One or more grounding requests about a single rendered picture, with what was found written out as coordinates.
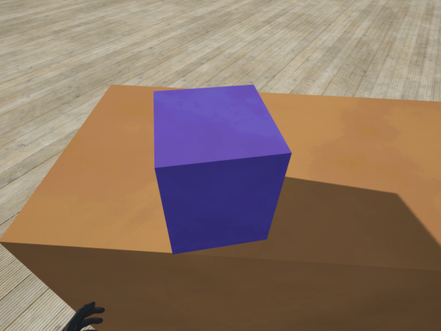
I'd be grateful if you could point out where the pedestal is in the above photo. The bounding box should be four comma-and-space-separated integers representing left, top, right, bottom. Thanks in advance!
0, 84, 441, 331

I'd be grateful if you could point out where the carton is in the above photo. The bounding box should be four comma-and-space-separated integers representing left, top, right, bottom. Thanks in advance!
154, 85, 291, 254

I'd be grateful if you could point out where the robot left hand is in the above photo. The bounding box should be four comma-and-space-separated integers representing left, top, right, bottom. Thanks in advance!
62, 301, 105, 331

